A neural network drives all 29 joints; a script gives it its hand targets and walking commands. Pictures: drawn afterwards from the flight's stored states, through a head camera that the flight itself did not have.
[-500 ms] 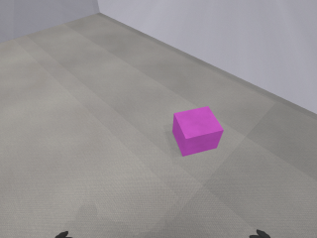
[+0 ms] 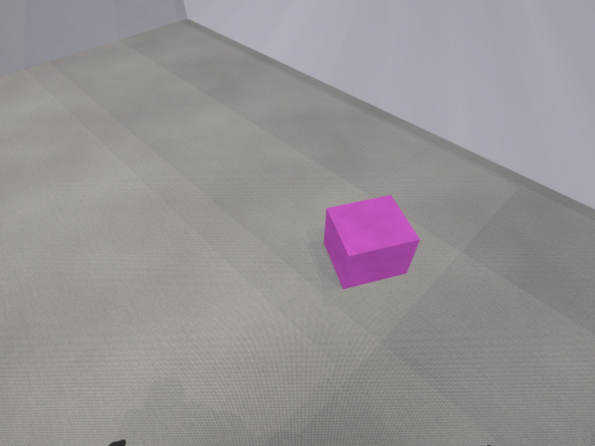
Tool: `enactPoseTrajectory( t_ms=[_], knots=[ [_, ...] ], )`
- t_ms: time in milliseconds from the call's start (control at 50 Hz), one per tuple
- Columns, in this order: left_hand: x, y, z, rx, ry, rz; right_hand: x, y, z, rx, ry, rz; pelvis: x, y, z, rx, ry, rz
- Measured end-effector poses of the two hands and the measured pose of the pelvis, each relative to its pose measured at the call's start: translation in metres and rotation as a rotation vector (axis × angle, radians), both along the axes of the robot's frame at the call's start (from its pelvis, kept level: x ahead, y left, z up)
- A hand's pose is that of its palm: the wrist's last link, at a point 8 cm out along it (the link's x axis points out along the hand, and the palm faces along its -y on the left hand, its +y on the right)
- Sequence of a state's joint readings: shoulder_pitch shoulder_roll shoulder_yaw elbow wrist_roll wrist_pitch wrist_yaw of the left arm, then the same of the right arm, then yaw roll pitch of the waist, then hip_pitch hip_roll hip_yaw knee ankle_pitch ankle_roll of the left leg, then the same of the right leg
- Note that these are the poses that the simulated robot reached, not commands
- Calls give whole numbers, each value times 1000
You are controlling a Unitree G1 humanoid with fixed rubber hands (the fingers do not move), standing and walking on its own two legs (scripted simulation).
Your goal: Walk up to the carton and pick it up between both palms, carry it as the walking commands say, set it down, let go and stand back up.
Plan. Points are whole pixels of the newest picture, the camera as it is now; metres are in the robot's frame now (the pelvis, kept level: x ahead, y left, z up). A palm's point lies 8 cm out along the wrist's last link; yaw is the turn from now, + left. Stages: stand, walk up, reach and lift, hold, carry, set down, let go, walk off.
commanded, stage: walk up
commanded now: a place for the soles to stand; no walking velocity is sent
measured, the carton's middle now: (367, 241) +0.96 -0.24 -0.65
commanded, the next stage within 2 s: none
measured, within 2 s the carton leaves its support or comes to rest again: neither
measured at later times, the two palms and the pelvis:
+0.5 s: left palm out of the picture +0.12 +0.18 -0.09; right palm out of the picture +0.14 -0.48 -0.10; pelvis +0.08 -0.14 +0.00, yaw +3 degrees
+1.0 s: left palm (230, 385) +0.24 +0.12 -0.11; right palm out of the picture +0.27 -0.56 -0.09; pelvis +0.19 -0.21 -0.02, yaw +4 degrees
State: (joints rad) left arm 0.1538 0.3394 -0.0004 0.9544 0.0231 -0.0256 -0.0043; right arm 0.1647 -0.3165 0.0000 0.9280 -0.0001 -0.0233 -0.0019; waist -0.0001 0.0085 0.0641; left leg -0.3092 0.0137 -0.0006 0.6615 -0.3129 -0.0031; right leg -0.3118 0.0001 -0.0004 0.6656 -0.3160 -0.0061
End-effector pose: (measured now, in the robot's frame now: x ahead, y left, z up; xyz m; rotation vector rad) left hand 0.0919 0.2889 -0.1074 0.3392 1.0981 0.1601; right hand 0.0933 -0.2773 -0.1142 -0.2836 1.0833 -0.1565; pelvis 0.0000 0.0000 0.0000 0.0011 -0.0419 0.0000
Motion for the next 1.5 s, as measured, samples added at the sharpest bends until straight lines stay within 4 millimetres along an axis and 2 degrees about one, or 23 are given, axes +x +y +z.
enactPoseTrajectory(
  t_ms=[40,100,200,240,280,340,380,460,540,620,700,760,820,900,980,1020,1060,1140,1240,1300,1360,1440,1500],
  knots=[
    [0,1,1,-9,17,-14,-6,-6,2,-13,1,3,2,-2,1,0,0,3],
    [10,2,6,-3,10,-40,-29,-30,8,-61,45,3,6,-11,2,-4,-1,10],
    [31,-6,11,16,-2,-75,-66,-88,22,-157,157,-14,18,-41,-1,7,-4,11],
    [40,-17,11,23,1,-86,-72,-114,26,-186,190,-18,24,-57,-3,16,-5,9],
    [49,-32,11,33,6,-92,-69,-141,26,-204,204,-19,33,-75,-6,28,6,3],
    [56,-57,6,56,-10,-88,-49,-179,15,-222,202,-1,45,-104,-18,44,18,12],
    [49,-75,6,51,2,-64,-25,-190,13,-220,177,14,53,-116,-15,44,16,24],
    [31,-101,14,40,56,-12,24,-201,16,-196,116,46,70,-133,-4,48,22,43],
    [21,-115,17,36,97,28,57,-209,18,-188,99,75,87,-144,1,38,18,62],
    [21,-124,13,23,127,57,85,-216,21,-200,102,104,103,-152,1,32,19,77],
    [32,-129,6,3,135,84,115,-218,25,-221,108,136,122,-154,-2,22,39,108],
    [50,-128,-6,-4,132,76,132,-219,22,-243,77,145,136,-152,-12,13,34,104],
    [80,-132,-10,-1,98,68,133,-227,23,-255,95,145,147,-159,-14,36,11,110],
    [117,-142,-7,10,60,32,142,-250,31,-275,87,121,164,-178,-12,41,3,91],
    [145,-162,-1,33,51,11,165,-277,28,-268,65,110,186,-206,-14,44,19,78],
    [153,-171,-5,56,41,4,181,-294,19,-266,52,111,197,-223,-23,46,31,78],
    [155,-184,-5,52,44,27,198,-301,16,-259,54,122,208,-233,-23,37,25,94],
    [158,-205,1,35,73,60,235,-308,22,-247,31,141,230,-244,-14,45,26,109],
    [171,-216,-3,22,107,77,267,-316,26,-256,30,163,255,-252,-13,46,33,120],
    [192,-220,-13,22,101,69,269,-322,19,-264,34,163,268,-255,-22,41,15,113],
    [224,-233,-12,19,65,57,262,-339,24,-276,67,143,281,-269,-19,49,3,107],
    [264,-255,-11,25,23,24,259,-370,30,-296,101,123,295,-296,-19,45,1,93],
    [285,-277,-9,36,10,8,269,-398,26,-295,104,115,308,-323,-22,45,15,84]
  ],
)
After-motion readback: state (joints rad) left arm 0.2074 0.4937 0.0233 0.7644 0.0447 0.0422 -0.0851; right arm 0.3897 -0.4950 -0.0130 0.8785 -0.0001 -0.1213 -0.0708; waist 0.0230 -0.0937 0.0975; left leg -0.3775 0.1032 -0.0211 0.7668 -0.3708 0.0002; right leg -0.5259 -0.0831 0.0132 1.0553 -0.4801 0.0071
